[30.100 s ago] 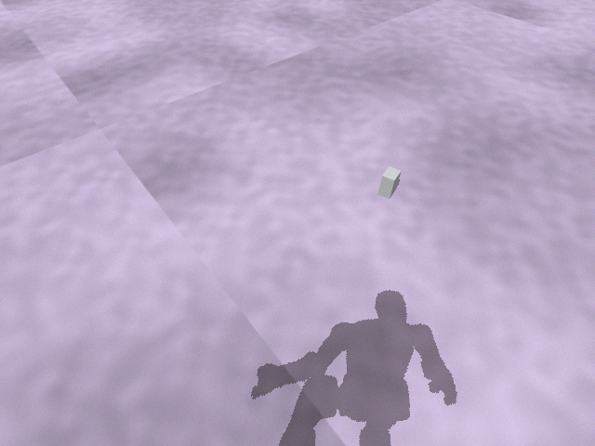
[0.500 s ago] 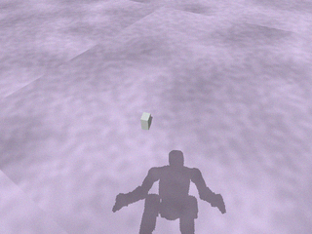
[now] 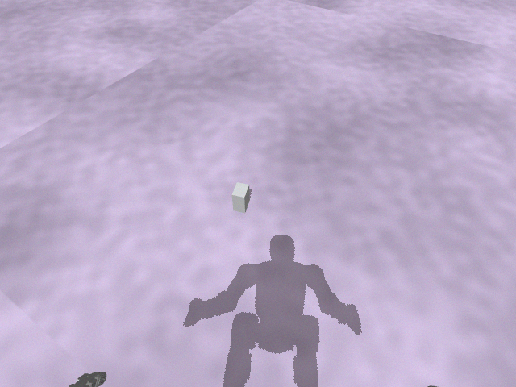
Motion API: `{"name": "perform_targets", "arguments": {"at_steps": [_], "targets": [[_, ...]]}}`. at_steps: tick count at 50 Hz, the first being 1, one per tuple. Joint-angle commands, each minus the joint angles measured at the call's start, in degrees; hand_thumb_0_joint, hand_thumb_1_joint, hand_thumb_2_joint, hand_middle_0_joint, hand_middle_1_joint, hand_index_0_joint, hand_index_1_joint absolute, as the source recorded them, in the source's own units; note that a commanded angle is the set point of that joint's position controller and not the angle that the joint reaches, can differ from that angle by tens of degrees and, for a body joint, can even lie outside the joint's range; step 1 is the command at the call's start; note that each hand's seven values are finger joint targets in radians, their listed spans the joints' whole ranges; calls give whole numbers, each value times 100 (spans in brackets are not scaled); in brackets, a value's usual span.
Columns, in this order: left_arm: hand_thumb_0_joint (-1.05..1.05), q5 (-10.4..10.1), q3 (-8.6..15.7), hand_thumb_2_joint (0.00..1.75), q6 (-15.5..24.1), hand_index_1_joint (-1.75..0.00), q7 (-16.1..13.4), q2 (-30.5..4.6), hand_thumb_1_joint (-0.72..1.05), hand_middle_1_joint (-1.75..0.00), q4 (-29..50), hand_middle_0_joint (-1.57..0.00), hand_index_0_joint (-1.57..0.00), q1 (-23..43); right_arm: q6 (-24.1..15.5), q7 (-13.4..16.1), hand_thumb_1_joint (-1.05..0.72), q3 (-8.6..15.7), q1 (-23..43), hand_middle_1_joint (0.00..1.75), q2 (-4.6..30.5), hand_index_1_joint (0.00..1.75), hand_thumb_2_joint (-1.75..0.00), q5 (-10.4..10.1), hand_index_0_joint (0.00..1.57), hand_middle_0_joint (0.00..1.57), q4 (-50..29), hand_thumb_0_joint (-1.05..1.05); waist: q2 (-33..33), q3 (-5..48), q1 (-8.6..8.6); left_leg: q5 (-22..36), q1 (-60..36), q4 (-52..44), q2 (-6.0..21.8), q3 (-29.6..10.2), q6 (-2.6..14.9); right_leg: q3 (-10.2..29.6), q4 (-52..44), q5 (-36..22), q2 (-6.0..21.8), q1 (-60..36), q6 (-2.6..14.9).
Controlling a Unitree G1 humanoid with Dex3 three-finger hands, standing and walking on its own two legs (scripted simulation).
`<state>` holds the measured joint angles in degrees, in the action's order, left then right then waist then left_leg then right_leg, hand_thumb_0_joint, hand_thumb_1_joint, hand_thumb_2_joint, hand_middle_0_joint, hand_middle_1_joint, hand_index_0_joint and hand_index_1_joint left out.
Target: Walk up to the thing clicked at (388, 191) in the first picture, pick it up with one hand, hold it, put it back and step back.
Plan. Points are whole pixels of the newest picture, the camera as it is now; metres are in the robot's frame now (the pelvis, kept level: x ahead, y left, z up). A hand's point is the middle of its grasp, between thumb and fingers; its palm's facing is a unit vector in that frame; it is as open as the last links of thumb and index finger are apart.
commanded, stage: step back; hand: left
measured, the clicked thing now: (241, 197) +1.00 +0.14 -0.70
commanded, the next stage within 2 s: stand in 0.08 s
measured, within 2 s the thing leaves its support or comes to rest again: neither
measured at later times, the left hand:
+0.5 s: hand out of the picture +0.08 +0.24 -0.14, palm faces -0.03 -0.94 -0.33, open 7.4 cm
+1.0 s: hand out of the picture +0.03 +0.24 -0.14, palm faces -0.02 -0.94 -0.34, open 7.4 cm
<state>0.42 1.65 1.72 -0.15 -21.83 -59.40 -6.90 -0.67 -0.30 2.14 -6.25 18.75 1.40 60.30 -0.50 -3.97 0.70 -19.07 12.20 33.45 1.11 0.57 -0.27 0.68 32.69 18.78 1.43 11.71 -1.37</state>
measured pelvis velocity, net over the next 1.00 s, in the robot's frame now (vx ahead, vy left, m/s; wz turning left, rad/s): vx -0.03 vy -0.01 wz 0.01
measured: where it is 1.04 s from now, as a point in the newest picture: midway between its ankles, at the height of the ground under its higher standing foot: outside the picture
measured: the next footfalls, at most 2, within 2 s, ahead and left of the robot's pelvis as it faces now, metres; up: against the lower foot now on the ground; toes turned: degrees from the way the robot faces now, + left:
none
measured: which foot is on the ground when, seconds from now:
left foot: down 0.00-1.00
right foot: down 0.00-1.00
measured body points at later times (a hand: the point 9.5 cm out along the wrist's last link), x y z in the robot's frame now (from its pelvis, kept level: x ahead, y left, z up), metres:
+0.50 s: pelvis -0.02 +0.00 +0.02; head -0.01 +0.00 +0.47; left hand +0.08 +0.29 -0.11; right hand +0.08 -0.30 -0.11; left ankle -0.01 +0.12 -0.73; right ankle -0.01 -0.14 -0.73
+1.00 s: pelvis -0.03 -0.01 +0.02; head -0.02 -0.01 +0.47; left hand +0.03 +0.29 -0.12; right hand +0.04 -0.31 -0.12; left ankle -0.01 +0.12 -0.73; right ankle -0.01 -0.14 -0.73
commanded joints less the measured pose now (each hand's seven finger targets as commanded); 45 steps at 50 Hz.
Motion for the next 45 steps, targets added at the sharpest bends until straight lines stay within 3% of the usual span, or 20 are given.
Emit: {"name": "perform_targets", "arguments": {"at_steps": [1, 3, 4, 6, 10, 21, 22, 24, 30, 36, 42, 45], "targets": [[0, 4, 245, 90, 133, -30, -115, -1171, 90, -30, 261, -20, -20, 141, -129, 100, -90, 287, 274, 30, 1363, 30, -90, -69, 20, 20, -319, 0, 131, 823, 20, 2589, -156, -473, 646, -481, 403, 335, -192, -2448, 382, -537, 414], [0, 9, 272, 90, 129, -30, -128, -1240, 90, -30, 228, -20, -20, 131, -109, 111, -90, 303, 321, 30, 1331, 30, -90, -74, 20, 20, -299, 0, 44, 851, 17, 2626, -140, -326, 536, -307, 326, 421, -184, -2772, 473, -612, 467], [0, -52, 150, 90, 86, -30, -104, -1006, 90, -30, 134, -20, -20, 269, -133, 116, -90, 191, 262, 30, 1336, 30, -90, -135, 20, 20, -244, 0, -28, 726, -53, 3082, -335, -752, 643, -624, 317, 419, -379, -3080, 512, -521, 358], [0, -65, 135, 90, 37, -30, -95, -1005, 90, -30, 137, -20, -20, 353, -158, 114, -90, 200, 397, 30, 1451, 30, -90, -115, 20, 20, -199, 0, 118, 737, -16, 3235, -492, -909, 717, -636, 297, 361, -542, -2806, 461, -625, 263], [0, -27, 112, 90, 27, -30, -95, -1037, 90, -30, 50, -20, -20, 512, -143, 112, -90, 152, 467, 30, 1337, 30, -90, -130, 20, 20, -127, 0, 92, 1009, -84, 3441, -931, -1025, 678, -499, 184, 339, -817, -3109, 538, -840, 256], [0, 9, 68, 90, 34, -30, -48, -1041, 90, -30, -189, -20, -20, 667, -112, 56, -90, 83, 735, 30, 1273, 30, -90, -120, 20, 20, 55, 0, 84, 558, -76, 1671, -763, -1765, 620, -475, 96, 389, -1627, -1674, 567, -695, 165], [0, 17, 70, 90, 53, -30, -51, -1070, 90, -30, -210, -20, -20, 654, -111, 47, -90, 95, 734, 30, 1280, 30, -90, -113, 20, 20, 74, 0, 50, 651, -81, 1753, -909, -1723, 633, -473, 106, 419, -1655, -1786, 606, -690, 186], [0, 8, 61, 90, 40, -30, -34, -1043, 90, -30, -235, -20, -20, 609, -104, 35, -90, 76, 649, 30, 1274, 30, -90, -105, 20, 20, 129, 0, 124, 417, -87, 1161, -698, -1902, 600, -496, 70, 429, -1768, -1217, 555, -523, 175], [0, 20, 76, 90, 24, -30, 8, -1065, 90, -30, -301, -20, -20, 468, -108, 4, -90, 84, 582, 30, 1334, 30, -90, -70, 20, 20, 171, 0, 133, 253, -43, 151, -283, -2140, 607, -647, 82, 438, -1805, -466, 498, -373, 196], [0, 29, 53, 90, 67, -30, -2, -1076, 90, -30, -290, -20, -20, 387, -113, -8, -90, 82, 434, 30, 1309, 30, -90, -76, 20, 20, 187, 0, -63, 462, -101, 800, -649, -1820, 591, -587, 131, 545, -1890, -677, 594, -219, 233], [0, 4, 64, 90, 62, -30, -16, -1128, 90, -30, -273, -20, -20, 322, -87, -7, -90, 47, 251, 30, 1303, 30, -90, -66, 20, 20, 230, 0, -30, 335, -118, 677, -417, -1823, 570, -584, 113, 551, -1889, -631, 574, -258, 201], [0, 3, 44, 90, 61, -30, -12, -1110, 90, -30, -258, -20, -20, 266, -100, 2, -90, 53, 247, 30, 1354, 30, -90, -73, 20, 20, 216, 0, 29, 464, -99, 992, -547, -1771, 592, -572, 110, 541, -1821, -927, 597, -331, 224]]}}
